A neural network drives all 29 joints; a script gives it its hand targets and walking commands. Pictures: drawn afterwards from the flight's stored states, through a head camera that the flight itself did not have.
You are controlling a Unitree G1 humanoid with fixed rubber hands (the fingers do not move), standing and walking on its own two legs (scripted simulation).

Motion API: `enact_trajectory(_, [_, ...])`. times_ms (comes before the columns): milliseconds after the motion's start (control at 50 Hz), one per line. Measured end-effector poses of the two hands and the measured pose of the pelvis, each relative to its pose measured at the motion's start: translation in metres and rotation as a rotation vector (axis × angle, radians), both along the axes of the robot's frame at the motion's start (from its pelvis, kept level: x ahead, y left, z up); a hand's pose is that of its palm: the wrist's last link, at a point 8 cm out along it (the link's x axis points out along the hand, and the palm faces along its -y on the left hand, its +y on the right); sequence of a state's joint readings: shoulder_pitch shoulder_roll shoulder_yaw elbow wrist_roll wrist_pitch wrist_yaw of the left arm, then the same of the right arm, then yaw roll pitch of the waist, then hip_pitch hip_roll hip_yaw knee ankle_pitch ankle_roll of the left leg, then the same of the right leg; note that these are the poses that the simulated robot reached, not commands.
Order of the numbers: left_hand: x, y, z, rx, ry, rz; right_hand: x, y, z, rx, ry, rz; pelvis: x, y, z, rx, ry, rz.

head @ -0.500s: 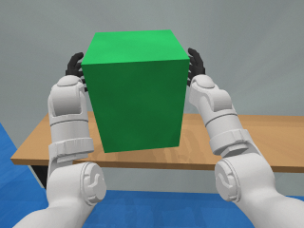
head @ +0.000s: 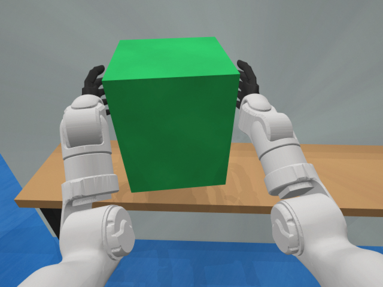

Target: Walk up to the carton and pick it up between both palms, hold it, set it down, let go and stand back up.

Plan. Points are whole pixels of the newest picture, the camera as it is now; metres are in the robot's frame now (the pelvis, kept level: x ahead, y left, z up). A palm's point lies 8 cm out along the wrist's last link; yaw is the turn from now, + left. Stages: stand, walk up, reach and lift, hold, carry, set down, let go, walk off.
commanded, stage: hold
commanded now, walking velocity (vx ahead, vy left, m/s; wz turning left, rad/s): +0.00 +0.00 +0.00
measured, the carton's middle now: (173, 113) +0.41 +0.02 +0.23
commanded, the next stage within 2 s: none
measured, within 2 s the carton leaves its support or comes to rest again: neither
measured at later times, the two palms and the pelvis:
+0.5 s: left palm (92, 104) +0.36 +0.16 +0.28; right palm (248, 98) +0.37 -0.13 +0.28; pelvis +0.00 +0.00 +0.00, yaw +0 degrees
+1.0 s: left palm (93, 104) +0.36 +0.16 +0.28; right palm (248, 98) +0.37 -0.13 +0.28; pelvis +0.00 -0.01 +0.00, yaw +0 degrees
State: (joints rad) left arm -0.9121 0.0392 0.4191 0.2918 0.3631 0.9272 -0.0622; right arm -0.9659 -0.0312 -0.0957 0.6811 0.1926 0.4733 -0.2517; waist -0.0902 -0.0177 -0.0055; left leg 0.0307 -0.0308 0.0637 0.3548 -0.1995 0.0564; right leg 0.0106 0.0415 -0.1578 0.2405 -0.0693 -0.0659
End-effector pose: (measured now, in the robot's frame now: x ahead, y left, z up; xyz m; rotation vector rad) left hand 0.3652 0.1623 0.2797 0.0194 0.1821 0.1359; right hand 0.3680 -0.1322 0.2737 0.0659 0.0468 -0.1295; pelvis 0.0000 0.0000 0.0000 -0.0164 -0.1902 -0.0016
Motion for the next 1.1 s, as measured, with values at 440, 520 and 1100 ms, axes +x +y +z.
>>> enact_trajectory(440, [-0.0026,0.0008,0.001,-0.009,0.001,0.007,-0.0006,0.0008,0.0025,-0.005,0.003,0.006,-0.0013,-0.0033,0.0,0.003,0.003,0.001])
enact_trajectory(520, [-0.0027,0.0003,0.0021,-0.008,0.0,0.005,-0.0012,0.0003,0.003,0.004,0.003,0.004,-0.0018,-0.0036,-0.0001,0.003,0.004,0.003])
enact_trajectory(1100, [-0.0013,0.0003,0.0023,-0.005,-0.003,0.004,0.0003,0.0003,0.0024,0.006,0.004,0.004,-0.0011,-0.0057,0.0,0.005,0.007,0.003])
